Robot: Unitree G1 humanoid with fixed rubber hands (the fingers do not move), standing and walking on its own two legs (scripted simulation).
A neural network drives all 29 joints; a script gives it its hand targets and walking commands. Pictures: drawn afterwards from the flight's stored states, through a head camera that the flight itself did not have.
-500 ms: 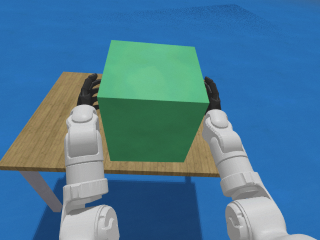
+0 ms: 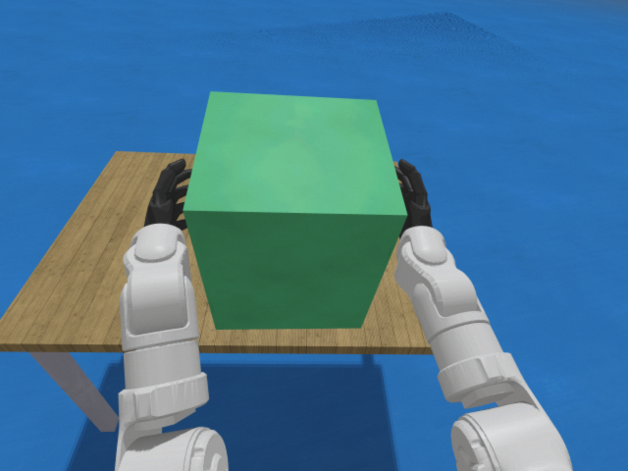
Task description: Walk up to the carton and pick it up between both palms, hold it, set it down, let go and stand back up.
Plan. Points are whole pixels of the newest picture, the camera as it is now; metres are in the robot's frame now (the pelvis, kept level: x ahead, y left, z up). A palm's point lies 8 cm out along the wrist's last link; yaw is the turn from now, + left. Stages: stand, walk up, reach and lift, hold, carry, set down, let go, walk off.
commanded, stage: hold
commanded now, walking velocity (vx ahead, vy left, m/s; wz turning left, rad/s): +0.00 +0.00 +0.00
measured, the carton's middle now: (292, 220) +0.40 +0.00 +0.14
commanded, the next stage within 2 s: none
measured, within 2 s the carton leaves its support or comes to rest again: neither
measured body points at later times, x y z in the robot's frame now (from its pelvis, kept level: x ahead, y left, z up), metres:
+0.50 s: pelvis -0.01 +0.00 +0.00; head -0.05 +0.03 +0.45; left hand +0.37 +0.15 +0.18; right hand +0.37 -0.15 +0.17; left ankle +0.02 +0.12 -0.75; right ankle +0.01 -0.11 -0.75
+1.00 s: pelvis -0.01 +0.00 +0.00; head -0.03 +0.03 +0.45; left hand +0.37 +0.16 +0.18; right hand +0.36 -0.15 +0.17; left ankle +0.02 +0.12 -0.75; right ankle +0.01 -0.11 -0.75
